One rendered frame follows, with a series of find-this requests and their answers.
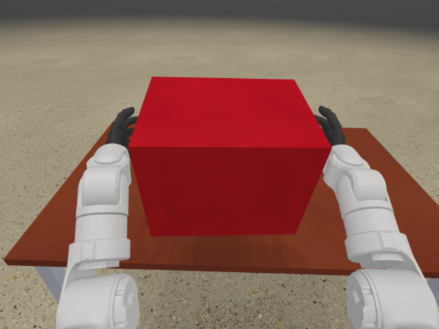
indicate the robot right forearm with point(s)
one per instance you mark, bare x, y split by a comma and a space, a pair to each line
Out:
373, 237

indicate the robot left forearm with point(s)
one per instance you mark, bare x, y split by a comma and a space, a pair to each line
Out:
101, 215

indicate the carton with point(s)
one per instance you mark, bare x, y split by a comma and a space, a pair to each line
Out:
226, 156

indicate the robot left hand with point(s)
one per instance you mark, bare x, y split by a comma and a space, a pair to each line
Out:
119, 132

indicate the robot right upper arm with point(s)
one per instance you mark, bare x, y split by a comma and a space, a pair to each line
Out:
390, 299

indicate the table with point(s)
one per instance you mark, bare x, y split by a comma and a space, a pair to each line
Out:
317, 248

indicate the robot right hand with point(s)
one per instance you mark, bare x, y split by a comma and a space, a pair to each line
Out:
331, 126

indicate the robot left upper arm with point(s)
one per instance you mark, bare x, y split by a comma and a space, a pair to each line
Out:
100, 302

